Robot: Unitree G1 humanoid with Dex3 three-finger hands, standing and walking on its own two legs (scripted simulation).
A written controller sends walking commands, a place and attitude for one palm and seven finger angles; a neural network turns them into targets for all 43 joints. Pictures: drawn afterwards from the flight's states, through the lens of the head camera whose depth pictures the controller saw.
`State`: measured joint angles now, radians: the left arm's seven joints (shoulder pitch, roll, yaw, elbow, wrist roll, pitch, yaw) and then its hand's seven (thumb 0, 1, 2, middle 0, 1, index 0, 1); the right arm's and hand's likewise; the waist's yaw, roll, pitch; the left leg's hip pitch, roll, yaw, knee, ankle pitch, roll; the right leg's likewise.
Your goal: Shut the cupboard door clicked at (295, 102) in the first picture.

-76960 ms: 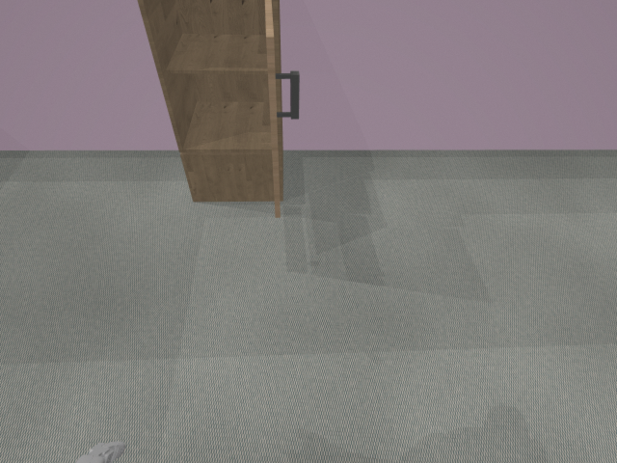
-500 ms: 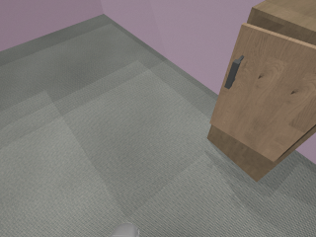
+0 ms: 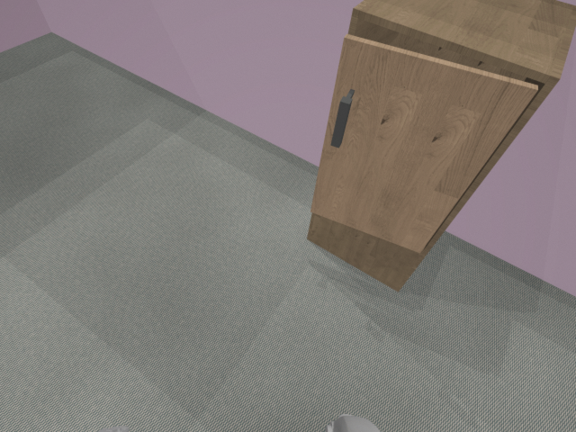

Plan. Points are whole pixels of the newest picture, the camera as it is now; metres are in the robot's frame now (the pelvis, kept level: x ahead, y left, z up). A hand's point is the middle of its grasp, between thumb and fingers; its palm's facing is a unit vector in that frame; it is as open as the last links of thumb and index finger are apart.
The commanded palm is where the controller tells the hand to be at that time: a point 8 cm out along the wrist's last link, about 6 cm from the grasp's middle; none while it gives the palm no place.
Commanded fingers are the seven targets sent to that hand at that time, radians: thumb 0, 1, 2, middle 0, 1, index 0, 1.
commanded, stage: turn to face it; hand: left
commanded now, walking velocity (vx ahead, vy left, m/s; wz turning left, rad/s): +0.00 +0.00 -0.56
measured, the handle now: (343, 118) +0.78 -0.08 -0.04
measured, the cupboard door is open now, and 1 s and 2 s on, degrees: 10 10 10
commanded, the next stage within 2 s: take the last steps up to it in 0.52 s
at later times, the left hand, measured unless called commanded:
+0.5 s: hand out of the picture +0.12 +0.13 -0.17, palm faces -0.21 -0.96 -0.21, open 7.4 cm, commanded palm none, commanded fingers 0.00 0.90 0.90 -0.20 -0.30 -0.20 -0.30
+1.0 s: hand (222, 389) +0.20 +0.12 -0.17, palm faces -0.38 -0.91 -0.18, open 7.4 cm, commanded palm none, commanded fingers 0.00 0.90 0.90 -0.20 -0.30 -0.20 -0.30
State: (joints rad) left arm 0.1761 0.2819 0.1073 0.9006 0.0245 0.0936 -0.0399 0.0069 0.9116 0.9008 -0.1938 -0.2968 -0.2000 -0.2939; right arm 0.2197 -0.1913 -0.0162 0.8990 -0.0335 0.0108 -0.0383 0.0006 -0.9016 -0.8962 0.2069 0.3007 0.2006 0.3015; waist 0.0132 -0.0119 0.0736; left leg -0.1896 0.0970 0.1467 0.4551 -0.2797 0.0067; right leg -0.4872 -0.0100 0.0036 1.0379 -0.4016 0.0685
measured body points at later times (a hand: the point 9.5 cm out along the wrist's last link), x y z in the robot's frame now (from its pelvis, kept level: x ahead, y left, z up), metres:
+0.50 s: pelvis +0.01 -0.03 -0.01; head +0.05 -0.05 +0.44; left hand +0.14 +0.18 -0.15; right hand +0.02 -0.30 -0.15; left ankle +0.04 +0.10 -0.69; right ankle -0.03 -0.14 -0.74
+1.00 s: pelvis +0.06 -0.03 +0.00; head +0.08 -0.03 +0.45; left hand +0.22 +0.16 -0.15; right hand -0.07 -0.23 -0.15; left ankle +0.05 +0.09 -0.74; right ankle +0.03 -0.16 -0.71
